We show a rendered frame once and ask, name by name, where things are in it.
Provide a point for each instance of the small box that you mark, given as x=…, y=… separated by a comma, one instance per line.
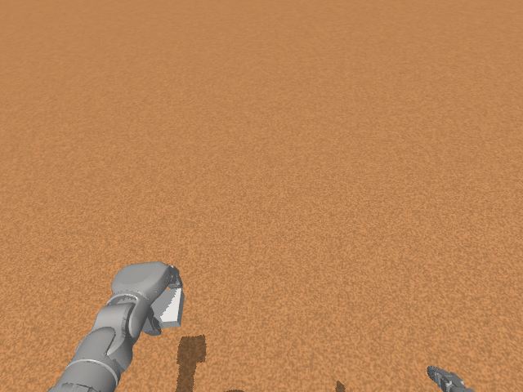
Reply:
x=168, y=308

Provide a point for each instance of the right robot hand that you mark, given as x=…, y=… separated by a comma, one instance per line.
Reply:
x=448, y=382

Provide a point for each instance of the left robot hand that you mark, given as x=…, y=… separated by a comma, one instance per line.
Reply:
x=149, y=279

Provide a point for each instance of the left robot arm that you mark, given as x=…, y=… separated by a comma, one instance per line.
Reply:
x=106, y=351

